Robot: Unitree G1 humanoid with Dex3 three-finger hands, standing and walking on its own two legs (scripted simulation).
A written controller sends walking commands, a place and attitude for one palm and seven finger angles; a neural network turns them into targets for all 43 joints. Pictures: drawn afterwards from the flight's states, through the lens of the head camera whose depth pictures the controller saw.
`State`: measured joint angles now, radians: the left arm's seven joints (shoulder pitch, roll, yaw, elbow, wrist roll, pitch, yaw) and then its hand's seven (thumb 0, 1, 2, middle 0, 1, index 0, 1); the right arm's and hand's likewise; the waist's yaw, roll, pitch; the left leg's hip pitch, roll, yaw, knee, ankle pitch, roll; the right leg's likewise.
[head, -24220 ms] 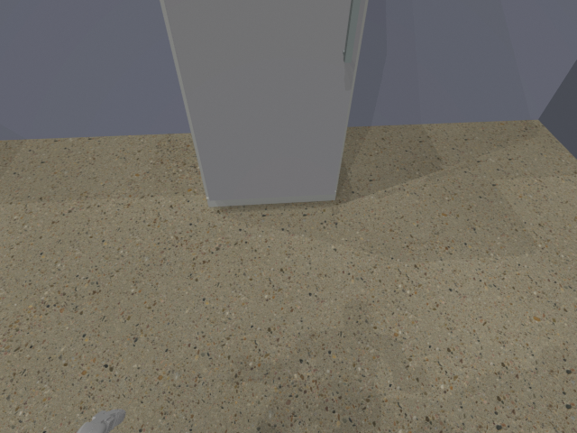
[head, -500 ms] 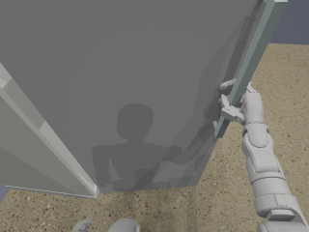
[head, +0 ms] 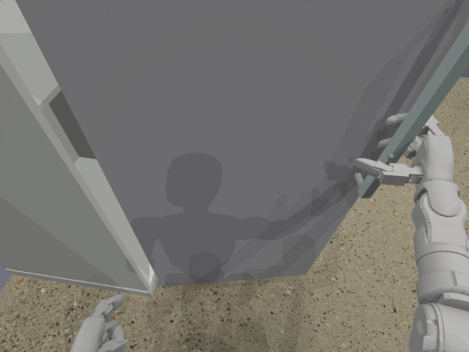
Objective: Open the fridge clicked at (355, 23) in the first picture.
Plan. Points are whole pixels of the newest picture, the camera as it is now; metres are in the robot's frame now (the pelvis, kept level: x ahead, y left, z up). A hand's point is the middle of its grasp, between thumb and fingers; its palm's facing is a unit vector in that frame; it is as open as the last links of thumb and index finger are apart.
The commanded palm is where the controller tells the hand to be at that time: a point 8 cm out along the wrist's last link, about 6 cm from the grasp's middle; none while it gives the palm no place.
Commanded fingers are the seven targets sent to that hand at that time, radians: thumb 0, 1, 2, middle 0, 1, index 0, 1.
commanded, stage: loosen the grip on the handle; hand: right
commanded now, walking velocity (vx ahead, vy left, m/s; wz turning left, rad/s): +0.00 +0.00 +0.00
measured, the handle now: (407, 115) +0.47 -0.23 +0.18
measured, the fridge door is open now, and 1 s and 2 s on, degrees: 76 77 77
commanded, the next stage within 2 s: slip the hand off the handle in 0.28 s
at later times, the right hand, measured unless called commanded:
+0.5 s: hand (411, 162) +0.42 -0.25 +0.12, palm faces +0.10 +0.98 -0.19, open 14.6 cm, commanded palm +0.39 -0.30 +0.13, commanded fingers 0.00 0.55 -0.20 0.25 1.15 0.25 1.15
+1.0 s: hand (448, 165) +0.42 -0.31 +0.12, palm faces +0.08 +0.98 -0.19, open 14.6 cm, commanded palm +0.39 -0.35 +0.13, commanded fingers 0.00 0.55 -0.20 0.25 1.15 0.25 1.15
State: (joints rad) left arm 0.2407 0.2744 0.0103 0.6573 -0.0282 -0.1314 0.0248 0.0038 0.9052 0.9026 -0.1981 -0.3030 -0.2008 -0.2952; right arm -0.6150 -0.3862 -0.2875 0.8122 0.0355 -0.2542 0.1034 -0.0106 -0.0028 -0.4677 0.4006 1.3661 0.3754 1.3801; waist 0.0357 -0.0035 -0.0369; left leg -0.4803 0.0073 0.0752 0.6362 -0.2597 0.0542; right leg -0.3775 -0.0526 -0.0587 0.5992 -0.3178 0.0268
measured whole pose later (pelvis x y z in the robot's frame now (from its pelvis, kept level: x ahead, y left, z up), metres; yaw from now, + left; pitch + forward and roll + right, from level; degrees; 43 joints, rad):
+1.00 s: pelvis +0.02 -0.08 +0.00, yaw +2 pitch +8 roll +2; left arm 0.32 0.24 -0.03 0.64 -0.02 -0.07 0.05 0.01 0.90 0.90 -0.20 -0.30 -0.20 -0.30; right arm -0.51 -0.46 -0.32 0.67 0.08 -0.25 0.23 -0.02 0.55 -0.20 0.25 1.15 0.26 1.15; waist 0.03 0.00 -0.07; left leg -0.48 0.04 0.02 0.60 -0.25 -0.02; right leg -0.43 0.01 -0.05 0.68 -0.39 -0.05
